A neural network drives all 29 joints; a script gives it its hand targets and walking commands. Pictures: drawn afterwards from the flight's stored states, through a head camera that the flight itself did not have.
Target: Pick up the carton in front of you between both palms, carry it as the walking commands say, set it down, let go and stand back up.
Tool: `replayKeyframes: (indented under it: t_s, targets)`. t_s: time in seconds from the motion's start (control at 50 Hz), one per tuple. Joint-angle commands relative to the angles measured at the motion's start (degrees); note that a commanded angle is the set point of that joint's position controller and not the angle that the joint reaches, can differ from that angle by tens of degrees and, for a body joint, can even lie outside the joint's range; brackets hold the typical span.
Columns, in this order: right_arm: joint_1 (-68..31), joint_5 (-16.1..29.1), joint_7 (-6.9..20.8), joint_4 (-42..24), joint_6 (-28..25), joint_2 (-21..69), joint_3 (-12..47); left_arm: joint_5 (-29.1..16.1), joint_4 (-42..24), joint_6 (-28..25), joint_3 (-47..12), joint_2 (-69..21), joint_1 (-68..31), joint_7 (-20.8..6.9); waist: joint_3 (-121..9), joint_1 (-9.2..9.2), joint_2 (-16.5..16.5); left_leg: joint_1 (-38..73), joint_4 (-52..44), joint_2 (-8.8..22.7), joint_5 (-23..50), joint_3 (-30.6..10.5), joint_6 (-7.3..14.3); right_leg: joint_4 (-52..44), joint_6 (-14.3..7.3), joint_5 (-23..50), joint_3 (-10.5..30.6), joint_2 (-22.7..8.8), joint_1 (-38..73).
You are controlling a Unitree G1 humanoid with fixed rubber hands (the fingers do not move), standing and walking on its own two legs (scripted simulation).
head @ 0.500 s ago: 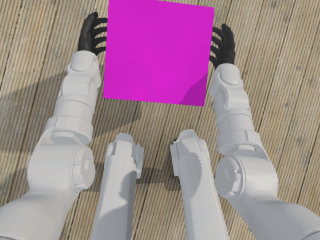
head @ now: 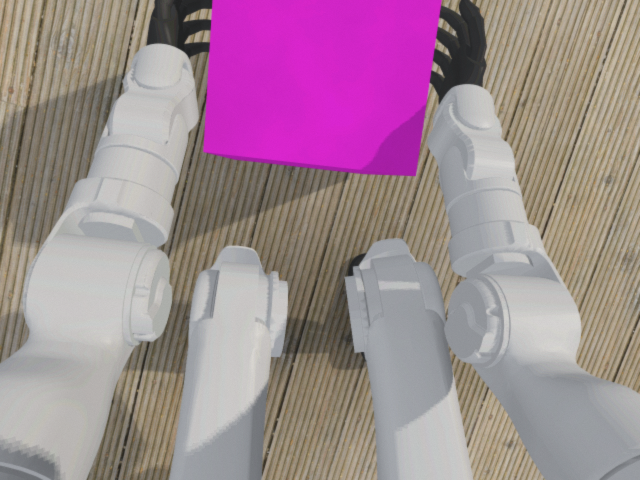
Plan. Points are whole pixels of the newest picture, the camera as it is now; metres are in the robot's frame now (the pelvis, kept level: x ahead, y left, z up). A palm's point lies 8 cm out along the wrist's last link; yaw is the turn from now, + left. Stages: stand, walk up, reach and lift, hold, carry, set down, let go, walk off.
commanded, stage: set down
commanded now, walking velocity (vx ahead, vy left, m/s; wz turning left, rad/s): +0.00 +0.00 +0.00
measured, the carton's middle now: (313, 85) +0.51 -0.02 -0.24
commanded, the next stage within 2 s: none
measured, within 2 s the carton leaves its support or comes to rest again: rests again in 0.14 s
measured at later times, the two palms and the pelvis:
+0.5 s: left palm (171, 59) +0.51 +0.14 -0.17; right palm (453, 89) +0.49 -0.17 -0.17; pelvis -0.01 +0.00 -0.01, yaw +0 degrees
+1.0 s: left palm (155, 67) +0.51 +0.16 -0.19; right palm (461, 100) +0.48 -0.18 -0.19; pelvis -0.01 +0.00 -0.01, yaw +0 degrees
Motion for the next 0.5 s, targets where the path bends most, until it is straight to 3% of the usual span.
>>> replayKeyframes:
  t_s: [0.0, 0.22, 0.48]
  targets:
    - [-36.33, 2.47, 14.82, -4.64, -1.2, 48.89, 24.04, -2.28, -9.87, -3.45, -14.83, -53.54, -30.79, -13.03, -64.11, -0.66, 2.59, 28.37, -11.86, 0.16, 21.89, 5.32, 2.22, -5.5, -3.14, 21.03, -9.63, 0.89, 33.33]
    - [-37.27, 0.89, 14.99, -0.84, -2.66, 45.28, 19.87, -1.2, -8.03, -5.02, -12.31, -48.28, -34.11, -14.11, -56.36, -1.08, 2.78, 22.46, -10.63, 0.74, 19.37, 4.92, 2.75, -4.31, -4.11, 19.36, -8.85, 0.8, 29.67]
    - [-34.99, -4.01, 16.39, 6.41, -2.38, 38.15, 12.11, 4.58, 0.06, -4.08, -4.76, -41.42, -30.3, -15.42, -44.18, -0.65, 2.58, 15.96, -11.18, 1.23, 13.73, 3.78, 4.01, -4.67, -5.09, 13.3, -7.9, 0.42, 22.44]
